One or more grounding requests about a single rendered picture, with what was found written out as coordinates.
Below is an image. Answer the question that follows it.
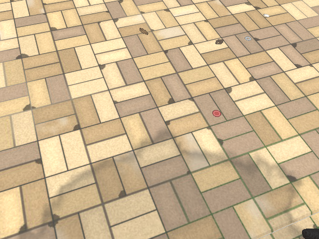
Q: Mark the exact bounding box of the right robot hand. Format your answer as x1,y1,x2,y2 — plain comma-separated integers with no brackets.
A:
302,228,319,239

